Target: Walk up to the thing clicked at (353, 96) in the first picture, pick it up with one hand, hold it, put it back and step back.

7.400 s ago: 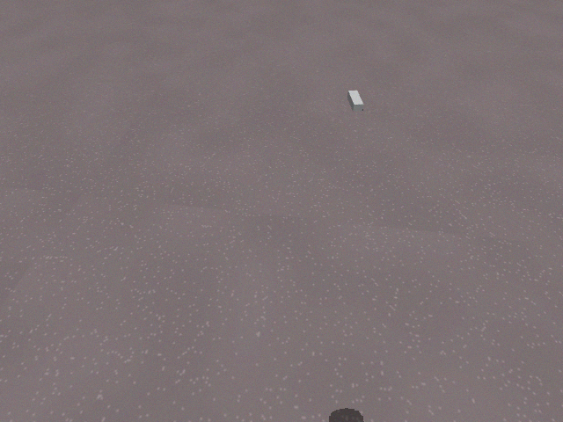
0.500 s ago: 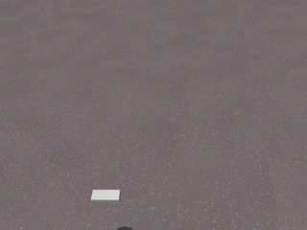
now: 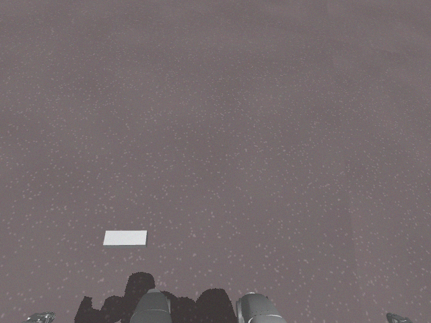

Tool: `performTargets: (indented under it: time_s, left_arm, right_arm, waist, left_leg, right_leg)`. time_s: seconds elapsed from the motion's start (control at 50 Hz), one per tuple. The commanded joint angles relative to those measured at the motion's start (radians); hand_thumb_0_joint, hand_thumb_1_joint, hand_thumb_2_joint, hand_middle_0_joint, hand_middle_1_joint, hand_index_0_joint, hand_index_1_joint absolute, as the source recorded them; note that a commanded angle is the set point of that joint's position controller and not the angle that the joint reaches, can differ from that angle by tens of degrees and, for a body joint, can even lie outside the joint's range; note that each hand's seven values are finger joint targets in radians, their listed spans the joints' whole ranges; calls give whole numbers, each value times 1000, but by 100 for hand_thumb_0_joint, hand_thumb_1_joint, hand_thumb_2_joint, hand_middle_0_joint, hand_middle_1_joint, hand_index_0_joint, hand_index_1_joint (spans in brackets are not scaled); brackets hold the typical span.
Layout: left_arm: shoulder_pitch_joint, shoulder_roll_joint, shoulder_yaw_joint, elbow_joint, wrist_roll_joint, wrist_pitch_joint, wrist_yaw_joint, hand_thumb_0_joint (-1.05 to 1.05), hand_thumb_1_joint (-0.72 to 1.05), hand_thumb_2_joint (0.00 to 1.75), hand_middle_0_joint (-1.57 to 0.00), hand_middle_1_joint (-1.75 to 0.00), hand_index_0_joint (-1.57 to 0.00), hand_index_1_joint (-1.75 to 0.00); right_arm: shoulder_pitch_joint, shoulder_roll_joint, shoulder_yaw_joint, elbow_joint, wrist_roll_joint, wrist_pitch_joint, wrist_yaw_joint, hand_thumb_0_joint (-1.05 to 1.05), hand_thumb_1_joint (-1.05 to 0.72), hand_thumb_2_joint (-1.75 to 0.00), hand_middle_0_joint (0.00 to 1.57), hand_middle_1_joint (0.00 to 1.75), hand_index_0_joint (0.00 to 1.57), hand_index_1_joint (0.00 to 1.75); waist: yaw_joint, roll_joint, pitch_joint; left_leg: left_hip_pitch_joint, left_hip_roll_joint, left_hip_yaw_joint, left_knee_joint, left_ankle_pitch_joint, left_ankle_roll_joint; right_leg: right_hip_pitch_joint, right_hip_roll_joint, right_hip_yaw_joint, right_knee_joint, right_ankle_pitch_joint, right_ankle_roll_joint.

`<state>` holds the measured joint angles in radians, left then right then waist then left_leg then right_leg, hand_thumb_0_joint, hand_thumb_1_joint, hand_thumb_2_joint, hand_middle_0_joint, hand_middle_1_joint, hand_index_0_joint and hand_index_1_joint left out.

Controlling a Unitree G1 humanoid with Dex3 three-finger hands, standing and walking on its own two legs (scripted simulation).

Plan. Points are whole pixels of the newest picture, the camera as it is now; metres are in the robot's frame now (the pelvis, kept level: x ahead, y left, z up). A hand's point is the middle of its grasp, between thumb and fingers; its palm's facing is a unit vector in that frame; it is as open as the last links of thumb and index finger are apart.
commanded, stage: walk up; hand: left
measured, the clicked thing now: (126, 239) +0.45 +0.35 -0.72
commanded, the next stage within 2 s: none
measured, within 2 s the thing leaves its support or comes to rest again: neither
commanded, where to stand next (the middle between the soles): +0.08 -0.03 m, yaw +6 degrees
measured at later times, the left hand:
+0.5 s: hand out of the picture +0.02 +0.32 -0.11, palm faces +0.06 -0.83 -0.55, open 7.4 cm
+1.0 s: hand out of the picture +0.03 +0.23 -0.17, palm faces +0.01 -0.93 -0.36, open 7.3 cm
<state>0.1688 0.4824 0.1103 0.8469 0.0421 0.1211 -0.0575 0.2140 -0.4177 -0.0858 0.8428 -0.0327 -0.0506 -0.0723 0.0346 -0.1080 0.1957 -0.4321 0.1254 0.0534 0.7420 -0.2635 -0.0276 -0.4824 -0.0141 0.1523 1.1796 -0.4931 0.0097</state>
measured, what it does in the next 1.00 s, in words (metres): steps on the spot: right foot, then left foot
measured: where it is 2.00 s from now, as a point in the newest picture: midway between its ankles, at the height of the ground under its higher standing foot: outside the picture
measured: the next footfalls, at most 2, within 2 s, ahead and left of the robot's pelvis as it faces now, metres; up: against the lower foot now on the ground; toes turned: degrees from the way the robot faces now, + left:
right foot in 0.08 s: +0.02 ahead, -0.18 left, +0.00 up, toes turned +1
left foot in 0.52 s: +0.13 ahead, +0.16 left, +0.00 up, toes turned +5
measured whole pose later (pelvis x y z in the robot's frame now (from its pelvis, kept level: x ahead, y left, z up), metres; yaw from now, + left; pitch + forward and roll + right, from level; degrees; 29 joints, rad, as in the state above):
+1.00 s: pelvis -0.03 -0.05 -0.02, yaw +2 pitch -2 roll -1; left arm 0.23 0.40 0.09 0.86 0.04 0.04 -0.03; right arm 0.16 -0.47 -0.08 0.82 -0.04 0.03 -0.05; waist 0.01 -0.03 0.15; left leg -0.61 0.06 -0.12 0.99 -0.46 0.02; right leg -0.39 -0.02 0.01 0.94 -0.52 0.02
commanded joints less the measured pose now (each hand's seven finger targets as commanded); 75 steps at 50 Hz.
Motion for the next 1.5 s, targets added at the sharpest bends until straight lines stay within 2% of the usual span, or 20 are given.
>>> performTargets:
  time_s: [0.0, 0.04, 0.08, 0.1, 0.16, 0.26, 0.44, 0.48, 0.52, 0.6, 0.76, 0.9, 0.92, 0.94, 0.96, 1.0, 1.22, 1.32, 1.38, 1.48]
  left_arm:
    - [136, 125, 45, -7, -19, -47, -7, 0, 90, 90, -20, -30, -20, -30]
    - [275, 130, 65, 62, -15, -63, 5, 0, 90, 90, -20, -30, -20, -30]
    - [186, 287, 89, -17, 16, -89, 25, 0, 90, 90, -20, -30, -20, -30]
    - [18, 333, 78, -67, 17, -96, 34, 0, 90, 90, -20, -30, -20, -30]
    - [-5, 243, 61, -34, 3, -150, 65, 0, 90, 90, -20, -30, -20, -30]
    - [209, 284, 79, 7, -13, -209, 115, 0, 90, 90, -20, -30, -20, -30]
    - [69, 191, 19, -70, -22, -195, 96, 0, 90, 90, -20, -30, -20, -30]
    - [90, 92, -21, -71, -45, -165, 92, 0, 90, 90, -20, -30, -20, -30]
    - [117, 87, -26, -76, -68, -136, 109, 0, 90, 90, -20, -30, -20, -30]
    - [114, 139, -4, -9, -51, -100, 100, 0, 90, 90, -20, -30, -20, -30]
    - [89, 154, 57, -103, 9, -31, 37, 0, 90, 90, -20, -30, -20, -30]
    - [267, 113, 59, 9, -23, -94, 26, 0, 90, 90, -20, -30, -20, -30]
    - [300, 163, 71, 16, -9, -113, 40, 0, 90, 90, -20, -30, -20, -30]
    - [205, 303, 93, -32, 4, -129, 57, 0, 90, 90, -20, -30, -20, -30]
    - [46, 366, 91, -77, 4, -131, 70, 0, 90, 90, -20, -30, -20, -30]
    - [7, 277, 71, -46, -1, -171, 93, 0, 90, 90, -20, -30, -20, -30]
    - [221, 215, 55, -22, -17, -228, 77, 0, 90, 90, -20, -30, -20, -30]
    - [102, 151, -4, -54, -46, -176, 79, 0, 90, 90, -20, -30, -20, -30]
    - [159, 122, -26, -41, -74, -139, 102, 0, 90, 90, -20, -30, -20, -30]
    - [189, 170, 6, 25, -39, -84, 85, 0, 90, 90, -20, -30, -20, -30]
  right_arm:
    - [-40, -337, -78, -98, -17, 3, 9, 0, -90, -90, 20, 30, 20, 30]
    - [-58, -292, -57, -103, -20, 30, 23, 0, -90, -90, 20, 30, 20, 30]
    - [-43, -139, -7, -124, 6, 36, 15, 0, -90, -90, 20, 30, 20, 30]
    - [-77, -216, -36, -104, 12, 30, -3, 0, -90, -90, 20, 30, 20, 30]
    - [44, -224, -34, -17, 31, 28, 30, 0, -90, -90, 20, 30, 20, 30]
    - [-14, -231, -60, -100, -41, 73, 105, 0, -90, -90, 20, 30, 20, 30]
    - [37, -149, -55, -51, 32, 39, 118, 0, -90, -90, 20, 30, 20, 30]
    - [171, -212, -72, 11, 32, 17, 86, 0, -90, -90, 20, 30, 20, 30]
    - [148, -337, -72, -43, 47, 7, 65, 0, -90, -90, 20, 30, 20, 30]
    - [-16, -292, -53, -50, 35, 17, 32, 0, -90, -90, 20, 30, 20, 30]
    - [48, -306, -72, -66, 18, 1, -36, 0, -90, -90, 20, 30, 20, 30]
    - [-110, -274, -42, -135, -14, 35, 21, 0, -90, -90, 20, 30, 20, 30]
    - [-80, -195, -18, -142, -8, 51, 28, 0, -90, -90, 20, 30, 20, 30]
    - [-121, -128, -1, -168, 1, 50, 31, 0, -90, -90, 20, 30, 20, 30]
    - [-175, -226, -31, -149, 3, 49, 23, 0, -90, -90, 20, 30, 20, 30]
    - [-82, -227, -37, -74, 22, 46, 46, 0, -90, -90, 20, 30, 20, 30]
    - [-37, -211, -56, -77, 1, 31, 144, 0, -90, -90, 20, 30, 20, 30]
    - [129, -184, -48, 22, 29, 11, 101, 0, -90, -90, 20, 30, 20, 30]
    - [138, -345, -64, -11, 45, -1, 70, 0, -90, -90, 20, 30, 20, 30]
    - [22, -319, -57, -10, 40, -2, 29, 0, -90, -90, 20, 30, 20, 30]
  waist:
    - [-4, 408, -221]
    - [59, 247, -212]
    - [66, -204, -84]
    - [22, -96, -24]
    - [-33, 29, -107]
    - [24, 12, -92]
    - [-36, -159, -144]
    - [-111, 81, -232]
    - [-98, 237, -340]
    - [-20, 156, -195]
    - [-35, 242, -243]
    - [35, 284, -305]
    - [60, 98, -247]
    - [53, -110, -157]
    - [40, -18, -78]
    - [-28, 169, -41]
    - [37, -141, -57]
    - [-80, -14, -169]
    - [-90, 214, -310]
    - [-27, 183, -165]
  left_leg:
    - [-59, 152, -182, -282, -241, 223]
    - [-218, 72, -113, -77, -380, 168]
    - [-368, -174, -84, 353, -425, 49]
    - [-278, -133, -259, 422, -344, 44]
    - [-235, -117, -215, 361, -195, 46]
    - [-388, -85, -257, 392, -171, 27]
    - [113, -137, 13, -64, -12, 44]
    - [385, -149, -14, -170, 250, 63]
    - [274, 293, -657, -290, 494, 317]
    - [116, 177, -408, -234, 294, 250]
    - [168, 206, -384, -176, 336, 291]
    - [-153, 24, -194, -64, -355, 179]
    - [-300, -73, -116, 163, -451, 123]
    - [-392, -190, -148, 331, -369, 49]
    - [-309, -130, -272, 448, -304, 34]
    - [-360, -133, -290, 435, -174, 45]
    - [-256, -94, -76, 145, -119, 19]
    - [307, -168, 31, -174, 129, 49]
    - [236, 288, -640, -348, 251, 297]
    - [164, 208, -422, -311, 165, 232]
  right_leg:
    - [223, -25, -156, -302, -67, -18]
    - [402, 21, -196, -513, 38, -20]
    - [118, -297, 490, -940, -441, -170]
    - [-26, -378, 614, -1016, -397, -259]
    - [195, -269, 281, -785, -119, -197]
    - [449, -369, 277, -730, 317, -253]
    - [193, -202, -114, -557, 661, -166]
    - [54, -108, -177, -206, 510, -94]
    - [12, 33, -35, 46, -138, -36]
    - [-11, -26, -3, 48, -55, -48]
    - [-93, -22, 12, 121, -15, -8]
    - [340, 15, -191, -515, 28, -24]
    - [353, -46, -12, -663, -142, -50]
    - [145, -335, 527, -883, -453, -164]
    - [-49, -457, 692, -977, -520, -289]
    - [120, -334, 382, -812, -219, -206]
    - [359, -257, 68, -811, 86, -220]
    - [119, -151, -161, -417, 635, -124]
    - [66, 7, -9, -31, -140, -41]
    - [-44, -15, 19, 40, -8, -42]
